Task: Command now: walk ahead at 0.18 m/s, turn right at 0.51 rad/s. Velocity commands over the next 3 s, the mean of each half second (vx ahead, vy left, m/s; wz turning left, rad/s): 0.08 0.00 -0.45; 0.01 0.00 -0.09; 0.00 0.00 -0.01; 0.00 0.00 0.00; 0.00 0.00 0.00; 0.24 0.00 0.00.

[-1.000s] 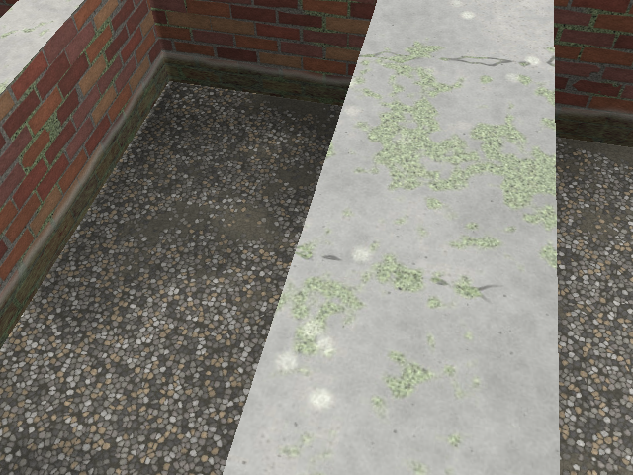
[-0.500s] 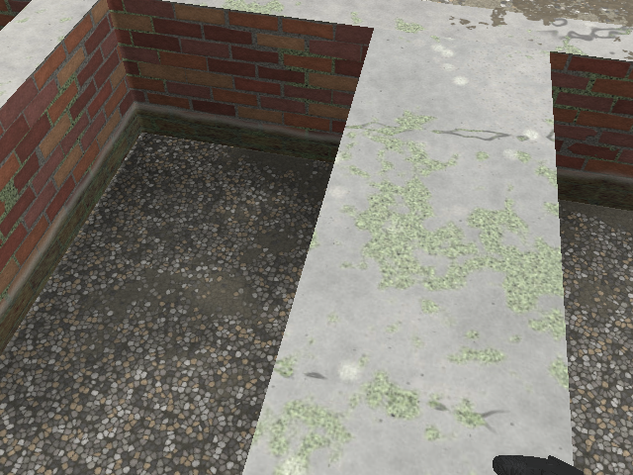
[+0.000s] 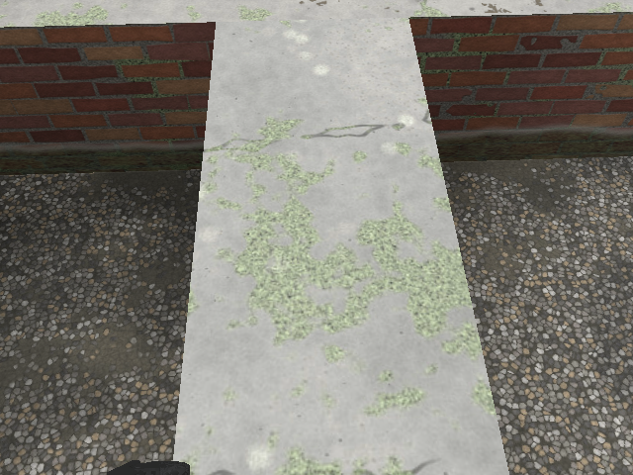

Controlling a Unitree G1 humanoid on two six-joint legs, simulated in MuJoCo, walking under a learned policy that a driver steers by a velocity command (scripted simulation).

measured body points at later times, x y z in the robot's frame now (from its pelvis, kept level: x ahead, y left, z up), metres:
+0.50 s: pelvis +0.10 +0.02 +0.02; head +0.10 +0.02 +0.47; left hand +0.31 +0.21 -0.07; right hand +0.30 -0.23 -0.04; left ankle +0.13 +0.09 -0.68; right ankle +0.08 -0.03 -0.70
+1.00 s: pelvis +0.12 +0.04 +0.03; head +0.12 +0.04 +0.48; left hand +0.31 +0.20 -0.08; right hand +0.24 -0.20 -0.06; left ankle +0.13 +0.09 -0.70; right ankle +0.08 -0.04 -0.70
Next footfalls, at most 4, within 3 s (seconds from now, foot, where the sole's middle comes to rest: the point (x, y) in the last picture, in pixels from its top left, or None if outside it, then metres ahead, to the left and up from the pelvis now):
0.52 left None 0.17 0.09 -0.74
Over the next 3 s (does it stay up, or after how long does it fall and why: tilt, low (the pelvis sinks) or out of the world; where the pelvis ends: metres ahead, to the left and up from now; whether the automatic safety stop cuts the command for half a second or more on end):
stays up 0.13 0.04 0.02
